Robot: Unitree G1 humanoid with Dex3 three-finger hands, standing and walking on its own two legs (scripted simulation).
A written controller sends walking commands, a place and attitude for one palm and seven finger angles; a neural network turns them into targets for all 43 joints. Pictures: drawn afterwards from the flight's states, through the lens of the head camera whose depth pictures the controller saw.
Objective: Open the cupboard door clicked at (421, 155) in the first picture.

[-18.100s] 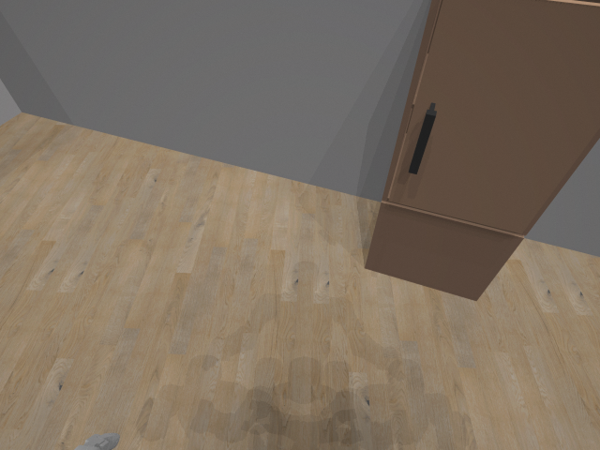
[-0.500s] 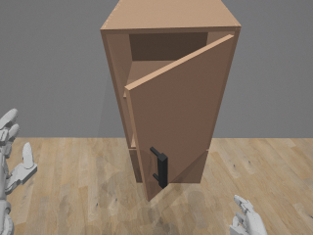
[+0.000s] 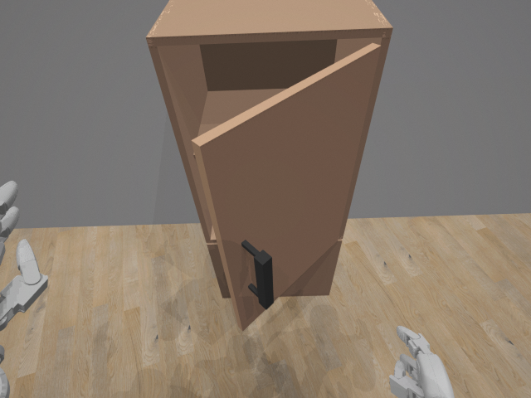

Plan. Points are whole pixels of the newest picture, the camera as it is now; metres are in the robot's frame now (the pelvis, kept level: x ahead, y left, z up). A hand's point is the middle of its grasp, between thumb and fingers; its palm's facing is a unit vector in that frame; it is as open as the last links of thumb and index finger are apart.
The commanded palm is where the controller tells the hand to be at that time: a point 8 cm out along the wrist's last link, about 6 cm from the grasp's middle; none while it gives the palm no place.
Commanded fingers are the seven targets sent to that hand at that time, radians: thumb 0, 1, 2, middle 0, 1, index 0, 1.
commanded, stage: step back with the hand held close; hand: left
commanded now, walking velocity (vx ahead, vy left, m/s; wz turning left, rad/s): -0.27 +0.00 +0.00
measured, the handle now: (257, 275) +0.36 +0.06 -0.09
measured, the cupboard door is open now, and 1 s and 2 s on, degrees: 44 44 44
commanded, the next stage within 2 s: stop stepping back and stand still in 1.34 s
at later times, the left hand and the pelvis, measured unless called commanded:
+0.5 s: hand out of the picture +0.13 +0.29 +0.15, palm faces +0.43 -0.75 -0.50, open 7.4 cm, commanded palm +0.07 +0.32 +0.17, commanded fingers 0.00 0.90 0.90 -0.20 -0.30 -0.20 -0.30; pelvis -0.07 +0.02 -0.02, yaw +0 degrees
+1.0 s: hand out of the picture +0.06 +0.29 +0.16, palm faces +0.49 -0.69 -0.53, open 7.4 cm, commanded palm -0.01 +0.32 +0.17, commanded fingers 0.00 0.90 0.90 -0.20 -0.30 -0.20 -0.30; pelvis -0.13 +0.01 -0.03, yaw +5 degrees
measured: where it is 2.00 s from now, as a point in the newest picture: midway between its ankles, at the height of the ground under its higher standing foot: outside the picture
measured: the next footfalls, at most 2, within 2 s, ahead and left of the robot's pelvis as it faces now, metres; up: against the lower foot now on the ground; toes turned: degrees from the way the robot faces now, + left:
right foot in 1.02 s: -0.08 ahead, -0.11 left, +0.00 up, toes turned +12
left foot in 1.20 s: -0.10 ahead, +0.11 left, +0.00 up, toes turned +5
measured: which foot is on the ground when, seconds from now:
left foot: down 0.00-1.00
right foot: down 0.00-0.92, up 0.94-1.00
